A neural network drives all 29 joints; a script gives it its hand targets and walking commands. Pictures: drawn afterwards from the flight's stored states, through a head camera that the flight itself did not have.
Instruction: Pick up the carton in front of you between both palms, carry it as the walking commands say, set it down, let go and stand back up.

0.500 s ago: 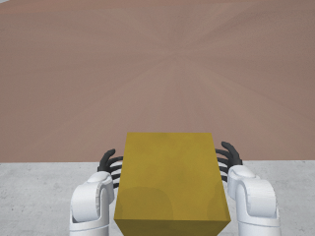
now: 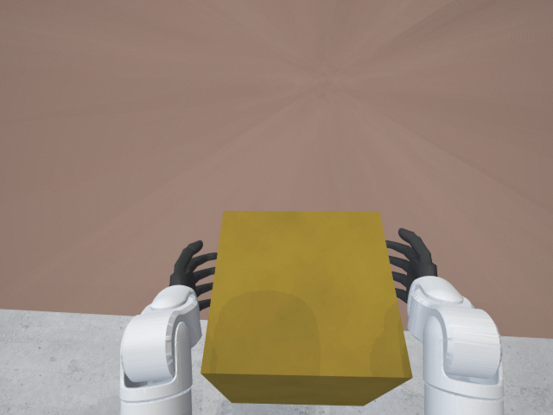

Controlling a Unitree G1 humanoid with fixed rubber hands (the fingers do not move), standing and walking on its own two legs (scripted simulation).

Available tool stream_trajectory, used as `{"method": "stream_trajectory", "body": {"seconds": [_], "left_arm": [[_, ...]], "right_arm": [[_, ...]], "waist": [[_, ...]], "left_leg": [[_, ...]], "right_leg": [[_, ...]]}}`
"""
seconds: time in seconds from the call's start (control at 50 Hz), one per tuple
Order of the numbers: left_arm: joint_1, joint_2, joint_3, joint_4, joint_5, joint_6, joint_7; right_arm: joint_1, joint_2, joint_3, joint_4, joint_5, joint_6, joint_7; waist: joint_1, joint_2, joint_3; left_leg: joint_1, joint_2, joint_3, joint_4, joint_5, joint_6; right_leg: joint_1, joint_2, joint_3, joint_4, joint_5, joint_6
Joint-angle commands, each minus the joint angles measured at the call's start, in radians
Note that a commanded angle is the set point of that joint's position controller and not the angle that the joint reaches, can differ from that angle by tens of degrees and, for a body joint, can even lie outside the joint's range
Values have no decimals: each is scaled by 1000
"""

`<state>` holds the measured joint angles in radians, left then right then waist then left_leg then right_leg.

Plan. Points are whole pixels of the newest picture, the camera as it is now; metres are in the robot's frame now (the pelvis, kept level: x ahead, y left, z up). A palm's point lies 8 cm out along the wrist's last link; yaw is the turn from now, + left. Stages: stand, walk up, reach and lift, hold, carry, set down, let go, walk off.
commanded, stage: carry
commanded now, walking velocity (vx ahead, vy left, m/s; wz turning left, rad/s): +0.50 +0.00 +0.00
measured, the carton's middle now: (298, 316) +0.28 +0.01 +0.00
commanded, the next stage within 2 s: none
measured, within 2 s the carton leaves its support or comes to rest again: neither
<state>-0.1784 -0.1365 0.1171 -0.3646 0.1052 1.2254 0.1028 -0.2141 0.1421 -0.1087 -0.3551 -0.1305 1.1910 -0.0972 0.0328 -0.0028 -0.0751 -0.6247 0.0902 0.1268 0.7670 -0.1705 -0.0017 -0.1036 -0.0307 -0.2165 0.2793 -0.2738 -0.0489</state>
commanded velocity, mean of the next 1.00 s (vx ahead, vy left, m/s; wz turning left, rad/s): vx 0.50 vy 0.00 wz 0.00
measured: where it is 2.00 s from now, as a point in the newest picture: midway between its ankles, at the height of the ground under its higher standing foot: (320, 177)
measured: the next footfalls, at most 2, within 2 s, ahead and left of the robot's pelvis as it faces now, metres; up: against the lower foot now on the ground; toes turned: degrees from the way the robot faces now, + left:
left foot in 0.16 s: +0.30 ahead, +0.11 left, +0.00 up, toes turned +9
right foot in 0.62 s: +0.59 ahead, -0.10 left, +0.01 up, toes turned -11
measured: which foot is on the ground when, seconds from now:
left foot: up 0.00-0.14, down 0.16-0.64, up 0.66-1.00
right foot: down 0.00-0.18, up 0.20-0.60, down 0.62-1.00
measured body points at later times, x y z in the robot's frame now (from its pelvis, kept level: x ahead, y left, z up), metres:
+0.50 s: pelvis +0.34 +0.02 -0.01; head +0.36 +0.03 +0.44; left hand +0.69 +0.14 +0.14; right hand +0.67 -0.16 +0.15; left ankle +0.26 +0.10 -0.75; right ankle +0.45 -0.12 -0.71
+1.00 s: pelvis +0.67 -0.03 -0.02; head +0.77 -0.04 +0.42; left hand +1.09 +0.12 +0.12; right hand +1.10 -0.19 +0.12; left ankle +0.81 +0.07 -0.70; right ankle +0.55 -0.09 -0.74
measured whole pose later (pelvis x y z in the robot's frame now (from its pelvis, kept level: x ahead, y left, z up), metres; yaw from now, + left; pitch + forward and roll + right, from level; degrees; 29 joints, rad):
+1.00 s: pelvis +0.67 -0.03 -0.02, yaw -3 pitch +7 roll +1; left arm -0.90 -0.03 0.31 0.00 0.05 1.31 0.17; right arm -0.93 0.00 -0.31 0.00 -0.10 1.29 -0.14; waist 0.07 0.01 0.10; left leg -0.77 0.02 0.11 0.83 -0.26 0.06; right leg -0.18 0.00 -0.14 0.50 -0.49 -0.09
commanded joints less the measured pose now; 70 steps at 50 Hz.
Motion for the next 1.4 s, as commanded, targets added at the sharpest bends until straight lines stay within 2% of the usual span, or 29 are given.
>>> {"method": "stream_trajectory", "body": {"seconds": [0.0, 0.08, 0.12, 0.14, 0.16, 0.18, 0.24, 0.32, 0.52, 0.58, 0.6, 0.62, 0.64, 0.68, 0.72, 0.86, 0.94, 0.98, 1.0, 1.02, 1.04, 1.06, 1.1, 1.14, 1.22, 1.3, 1.34, 1.36, 1.38], "left_arm": [[-472, -880, -718, -68, -439, -8, -289], [-515, -862, -713, -102, -434, -1, -285], [-577, -836, -715, -161, -443, 7, -275], [-598, -813, -713, -177, -443, 15, -269], [-645, -802, -718, -202, -453, 29, -261], [-663, -776, -718, -208, -455, 37, -257], [-711, -796, -707, -196, -449, 36, -237], [-791, -744, -693, -144, -423, 46, -203], [-1159, -714, -566, 210, -453, 111, -184], [-1237, -746, -498, 323, -460, 111, -191], [-1257, -757, -471, 360, -461, 108, -194], [-1305, -733, -444, 395, -449, 101, -194], [-1343, -784, -438, 408, -477, 94, -198], [-1488, -882, -432, 342, -539, 79, -205], [-1612, -945, -437, 281, -582, 65, -203], [-1603, -955, -426, 256, -562, 59, -191], [-1551, -924, -446, 235, -529, 64, -194], [-1499, -908, -456, 239, -507, 72, -196], [-1481, -900, -463, 243, -501, 77, -198], [-1480, -895, -475, 237, -492, 80, -201], [-1465, -914, -480, 231, -491, 89, -206], [-1482, -894, -486, 216, -478, 91, -205], [-1492, -879, -466, 181, -446, 83, -190], [-1461, -842, -441, 165, -407, 77, -167], [-1379, -750, -416, 178, -320, 66, -131], [-1354, -707, -407, 284, -280, 82, -126], [-1340, -719, -408, 353, -282, 91, -135], [-1345, -729, -403, 395, -294, 92, -143], [-1332, -745, -396, 428, -309, 93, -152]], "right_arm": [[-322, 925, 702, 23, 373, 22, 231], [-397, 908, 710, -30, 411, 36, 245], [-434, 879, 702, -67, 431, 44, 245], [-448, 854, 692, -81, 434, 50, 244], [-460, 818, 671, -64, 418, 51, 243], [-467, 821, 673, -56, 435, 57, 241], [-570, 822, 689, -128, 471, 71, 235], [-710, 757, 704, -121, 505, 93, 233], [-1042, 730, 551, 281, 515, 148, 227], [-1161, 791, 508, 386, 520, 150, 219], [-1199, 805, 490, 421, 521, 149, 216], [-1258, 859, 478, 445, 530, 153, 213], [-1319, 862, 464, 444, 530, 148, 206], [-1403, 922, 434, 428, 534, 132, 189], [-1445, 954, 407, 412, 525, 119, 166], [-1387, 909, 376, 399, 426, 95, 112], [-1371, 870, 401, 353, 400, 98, 117], [-1342, 858, 415, 342, 394, 106, 124], [-1312, 858, 421, 349, 398, 108, 131], [-1302, 853, 428, 340, 405, 105, 139], [-1292, 844, 433, 346, 395, 101, 142], [-1265, 878, 453, 347, 420, 103, 151], [-1334, 931, 504, 256, 489, 104, 172], [-1420, 960, 541, 159, 567, 103, 181], [-1483, 931, 573, 100, 631, 108, 191], [-1443, 901, 548, 260, 622, 131, 222], [-1433, 909, 520, 352, 610, 141, 236], [-1418, 915, 503, 403, 599, 145, 242], [-1431, 914, 481, 438, 587, 149, 248]], "waist": [[-9, -133, -176], [-11, -160, -136], [-38, -138, -223], [-60, -77, -295], [-74, 169, -408], [-71, 310, -393], [-67, 54, -355], [-61, 96, -349], [-82, 164, -195], [-1, 93, -292], [43, -13, -375], [45, -300, -483], [62, -334, -459], [49, -131, -425], [38, -79, -449], [65, -115, -482], [61, -125, -421], [4, -167, -438], [-75, -158, -512], [-140, -81, -613], [-143, 256, -795], [-160, 318, -776], [-168, 123, -626], [-159, 53, -559], [-142, 68, -533], [-109, 159, -430], [-34, 151, -455], [18, 101, -523], [83, -29, -604]], "left_leg": [[-14, -34, 71, -162, 88, 6], [150, -62, 121, -273, 159, 39], [438, -130, 184, -311, 81, 49], [649, -57, 87, -300, -4, 54], [886, 241, -406, -387, -233, 203], [941, 333, -683, -546, -142, 272], [807, 269, -388, -466, 194, 199], [690, 211, -198, -507, 152, 161], [671, 140, -21, -437, 278, 138], [587, 75, 79, -109, 431, 82], [437, 41, 76, 118, 247, 53], [141, -89, 28, 413, -94, 3], [-90, -155, -66, 575, -352, 9], [-177, -69, -135, 658, -278, 64], [-162, -31, -142, 602, -205, 71], [-323, -51, -54, 429, -188, 55], [-158, -98, 32, 52, -63, 58], [100, -188, 129, -114, -45, 78], [356, -202, 137, -226, 84, 105], [686, -70, -52, -218, 113, 144], [1080, 233, -560, -181, 289, 333], [1178, 243, -736, -292, 326, 393], [1165, 210, -574, -223, 541, 321], [1085, 178, -473, -234, 511, 249], [1011, 177, -403, -292, 361, 248], [702, 116, -198, -345, 322, 191], [548, 101, -89, -209, 487, 144], [425, 67, -28, -62, 502, 98], [231, 19, -28, 172, 203, 48]], "right_leg": [[230, -202, 115, -54, 508, -66], [218, -198, 56, 11, 660, -37], [136, -151, -26, 260, 737, -4], [-9, -127, -26, 453, 550, 17], [-295, -39, 11, 779, 288, 60], [-515, 69, 92, 970, -179, 66], [-584, -68, 224, 1025, -94, 0], [-516, -68, 173, 797, -20, 13], [-466, -5, 46, 322, 198, -12], [-116, 77, -43, 236, 129, -34], [105, -37, 118, 224, 47, -35], [342, -314, 617, 144, -6, -186], [410, -338, 800, 28, -40, -241], [361, -285, 608, 123, 217, -188], [307, -258, 480, 165, 360, -156], [427, -214, 341, 218, 560, -177], [352, -153, 227, 214, 707, -152], [279, -130, 136, 311, 1017, -108], [206, -119, 74, 468, 1063, -62], [-7, -99, 108, 651, 743, -16], [-352, 10, 176, 935, 84, 31], [-570, 128, 235, 1168, -258, 52], [-800, 63, 276, 1252, -233, 18], [-809, 29, 266, 1138, -198, 4], [-782, 18, 210, 911, -259, 7], [-458, 66, 85, 468, -123, 3], [-118, 141, -27, 336, -2, -23], [127, 127, 8, 326, 25, -54], [349, -90, 354, 247, -205, -112]]}}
